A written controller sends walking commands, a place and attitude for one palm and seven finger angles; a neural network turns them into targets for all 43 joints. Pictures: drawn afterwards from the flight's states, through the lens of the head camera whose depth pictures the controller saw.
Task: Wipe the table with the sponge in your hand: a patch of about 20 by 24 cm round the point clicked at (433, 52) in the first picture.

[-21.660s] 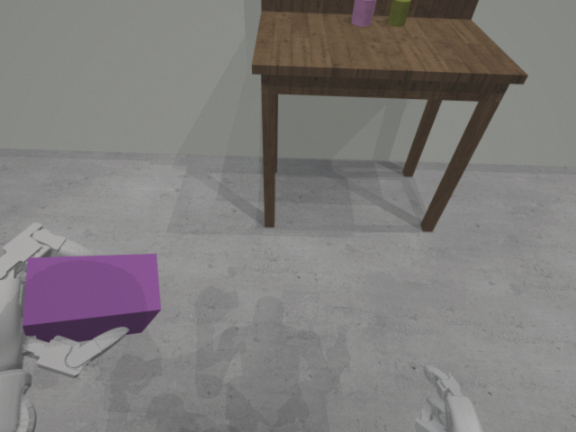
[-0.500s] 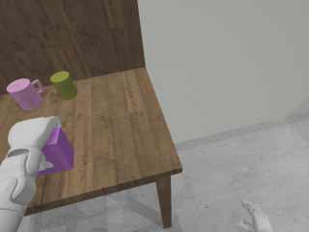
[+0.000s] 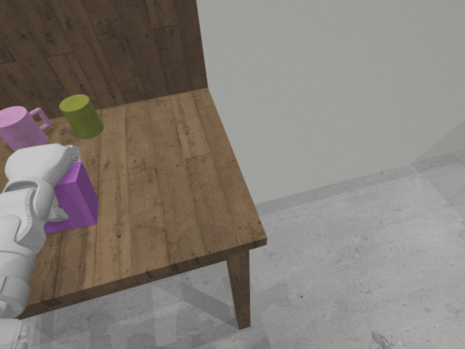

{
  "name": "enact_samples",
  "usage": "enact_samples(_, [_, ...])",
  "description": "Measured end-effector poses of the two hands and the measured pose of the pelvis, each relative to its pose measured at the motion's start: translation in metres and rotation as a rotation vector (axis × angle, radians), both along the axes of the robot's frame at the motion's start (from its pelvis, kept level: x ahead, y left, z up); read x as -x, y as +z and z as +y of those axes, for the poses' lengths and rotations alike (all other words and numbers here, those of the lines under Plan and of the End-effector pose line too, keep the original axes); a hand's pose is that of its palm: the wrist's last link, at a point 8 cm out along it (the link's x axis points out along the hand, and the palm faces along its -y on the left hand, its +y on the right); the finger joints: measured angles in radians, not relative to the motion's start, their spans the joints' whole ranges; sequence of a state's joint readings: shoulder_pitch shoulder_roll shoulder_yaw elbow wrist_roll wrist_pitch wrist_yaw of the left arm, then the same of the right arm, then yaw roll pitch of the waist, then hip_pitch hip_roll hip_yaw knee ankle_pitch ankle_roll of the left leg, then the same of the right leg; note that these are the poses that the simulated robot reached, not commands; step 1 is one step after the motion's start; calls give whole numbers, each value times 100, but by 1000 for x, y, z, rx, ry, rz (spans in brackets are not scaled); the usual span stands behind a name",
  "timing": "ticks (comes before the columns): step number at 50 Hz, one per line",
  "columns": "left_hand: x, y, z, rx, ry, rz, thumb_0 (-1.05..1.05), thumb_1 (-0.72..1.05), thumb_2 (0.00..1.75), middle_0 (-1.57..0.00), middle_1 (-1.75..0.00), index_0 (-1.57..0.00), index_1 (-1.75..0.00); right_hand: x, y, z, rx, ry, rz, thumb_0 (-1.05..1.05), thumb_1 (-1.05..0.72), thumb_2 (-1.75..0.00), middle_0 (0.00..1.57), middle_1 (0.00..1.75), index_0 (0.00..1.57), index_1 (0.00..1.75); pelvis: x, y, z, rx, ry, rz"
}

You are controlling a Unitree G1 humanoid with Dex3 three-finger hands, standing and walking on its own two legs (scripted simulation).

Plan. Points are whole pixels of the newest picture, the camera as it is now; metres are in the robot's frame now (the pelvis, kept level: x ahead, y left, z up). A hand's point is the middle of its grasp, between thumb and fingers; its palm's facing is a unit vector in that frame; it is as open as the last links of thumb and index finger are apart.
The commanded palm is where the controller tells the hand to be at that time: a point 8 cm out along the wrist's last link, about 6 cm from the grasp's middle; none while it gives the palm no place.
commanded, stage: wipe forward along the first lane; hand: left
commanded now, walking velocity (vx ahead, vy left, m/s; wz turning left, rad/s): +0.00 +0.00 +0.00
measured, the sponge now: (62, 205) +0.34 +0.35 +0.05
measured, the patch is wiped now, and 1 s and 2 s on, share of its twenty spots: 0.20 0.45 0.70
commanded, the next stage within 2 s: slide across to the middle lane in 0.26 s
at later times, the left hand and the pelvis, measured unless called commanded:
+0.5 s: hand (56, 164) +0.40 +0.37 +0.10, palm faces -0.16 +0.05 -0.99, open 10.2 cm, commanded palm +0.39 +0.35 +0.14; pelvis +0.01 +0.01 +0.00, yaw -1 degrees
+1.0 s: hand (86, 158) +0.42 +0.32 +0.10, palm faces -0.01 -0.02 -1.00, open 10.3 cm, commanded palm +0.40 +0.30 +0.14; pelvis +0.05 +0.04 +0.01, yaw +1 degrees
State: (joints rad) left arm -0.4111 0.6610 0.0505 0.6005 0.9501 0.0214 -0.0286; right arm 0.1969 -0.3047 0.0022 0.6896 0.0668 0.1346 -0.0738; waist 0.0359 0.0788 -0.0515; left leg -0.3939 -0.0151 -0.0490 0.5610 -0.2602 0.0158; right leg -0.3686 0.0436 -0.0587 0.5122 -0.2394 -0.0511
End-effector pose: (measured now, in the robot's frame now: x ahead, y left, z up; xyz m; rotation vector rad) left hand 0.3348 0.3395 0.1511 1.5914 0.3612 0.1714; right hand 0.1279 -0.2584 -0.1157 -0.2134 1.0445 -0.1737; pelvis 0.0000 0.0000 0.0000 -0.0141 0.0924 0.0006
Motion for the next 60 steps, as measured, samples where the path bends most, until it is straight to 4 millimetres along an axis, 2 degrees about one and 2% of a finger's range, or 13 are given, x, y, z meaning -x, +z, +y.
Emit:
enact_samples(15, [-31, 1, 18, 5, 0, 10, 2, -53, 104, -74, -130, -75, -130, 47, -8, -12, 29, -72, 113, 0, -91, -90, 20, 29, 20, 30, 2, -4, 2, 8, -8, 49])
enact_samples(20, [-45, 2, 26, 6, 15, 15, 2, -53, 104, -74, -129, -75, -130, 55, -7, -11, 35, -91, 137, 0, -91, -90, 20, 30, 20, 30, 1, -5, 5, 11, -11, 68])
enact_samples(27, [-54, 0, 22, -40, -24, 41, 2, -52, 104, -74, -130, -74, -131, 54, -6, -2, 26, -111, 155, 0, -91, -90, 20, 29, 20, 30, -9, -2, 15, 17, -16, 67])
enact_samples(31, [-55, 3, 18, -18, -52, -1, 1, -52, 104, -73, -131, -73, -131, 41, -6, 9, 14, -102, 145, 0, -91, -90, 20, 29, 20, 30, -16, 0, 22, 18, -9, 53])
enact_samples(34, [-57, 5, 12, 8, -73, -45, 1, -51, 104, -72, -132, -73, -132, 24, -5, 19, -3, -81, 125, 0, -91, -90, 20, 29, 20, 30, -22, 2, 27, 17, -3, 42])
enact_samples(44, [-63, 0, -11, 35, -57, -94, 0, -51, 104, -71, -133, -72, -133, -57, 7, 57, -72, 17, -9, 0, -91, -90, 20, 29, 20, 30, -40, 5, 40, 14, 7, 18])
enact_samples(49, [-61, 0, -22, 46, -42, -115, 0, -50, 104, -70, -134, -71, -134, -90, 14, 70, -91, 71, -61, 0, -91, -90, 20, 29, 20, 30, -46, 6, 42, 13, 17, 12])
enact_samples(54, [-63, -1, -29, 34, -21, -104, 0, -50, 104, -70, -135, -70, -135, -108, 19, 75, -92, 110, -80, 0, -91, -90, 20, 29, 20, 30, -49, 6, 40, 11, 24, 5])
enact_samples(60, [-66, 0, -36, 39, -7, -86, -1, -50, 104, -70, -135, -70, -135, -108, 19, 70, -87, 117, -78, 0, -91, -90, 20, 29, 20, 30, -50, 6, 35, 9, 28, 2])
